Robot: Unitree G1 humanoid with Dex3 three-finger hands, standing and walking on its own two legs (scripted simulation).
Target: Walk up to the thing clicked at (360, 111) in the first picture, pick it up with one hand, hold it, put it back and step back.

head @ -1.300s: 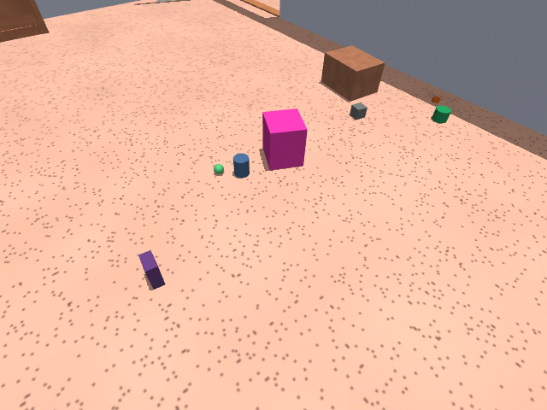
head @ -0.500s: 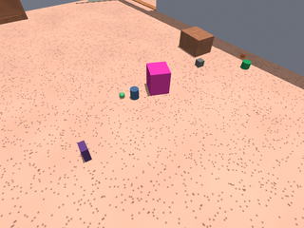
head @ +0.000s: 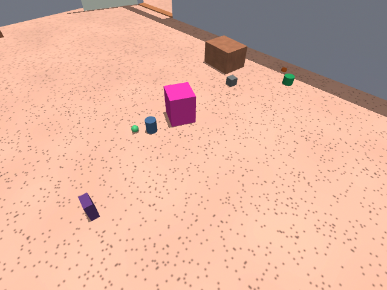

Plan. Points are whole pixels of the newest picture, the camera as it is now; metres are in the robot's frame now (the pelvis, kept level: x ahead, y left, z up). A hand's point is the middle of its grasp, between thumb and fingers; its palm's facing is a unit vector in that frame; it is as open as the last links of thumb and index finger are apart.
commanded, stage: walk up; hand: left
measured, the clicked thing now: (231, 80) +2.09 -0.42 -0.74
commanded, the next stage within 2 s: none
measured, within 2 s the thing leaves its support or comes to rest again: neither
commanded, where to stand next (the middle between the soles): +1.60 -0.46 m, yaw -17 degrees
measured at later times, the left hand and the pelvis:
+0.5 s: hand (141, 263) +0.24 +0.13 -0.14, palm faces -0.11 -0.93 -0.35, open 7.4 cm; pelvis +0.21 -0.14 +0.00, yaw -10 degrees
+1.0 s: hand (179, 124) +0.74 +0.04 -0.12, palm faces -0.32 -0.86 -0.39, open 7.4 cm; pelvis +0.53 -0.19 -0.01, yaw -16 degrees
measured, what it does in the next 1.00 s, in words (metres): walks ahead, turning right: right foot, then left foot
